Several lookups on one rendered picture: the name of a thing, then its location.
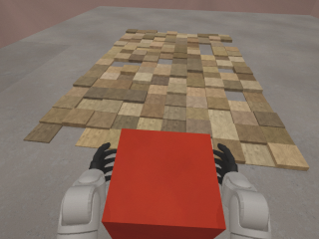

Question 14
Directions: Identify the robot right hand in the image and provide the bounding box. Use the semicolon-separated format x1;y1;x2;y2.
212;143;238;186

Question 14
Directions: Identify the robot right forearm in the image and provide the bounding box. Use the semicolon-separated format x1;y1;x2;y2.
221;171;272;239

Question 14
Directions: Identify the carton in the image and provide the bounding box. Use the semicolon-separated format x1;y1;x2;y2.
102;128;226;239

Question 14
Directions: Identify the robot left forearm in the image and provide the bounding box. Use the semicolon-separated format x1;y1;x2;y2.
57;168;106;239

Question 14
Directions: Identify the robot left hand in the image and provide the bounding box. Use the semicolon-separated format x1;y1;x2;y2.
89;142;117;182

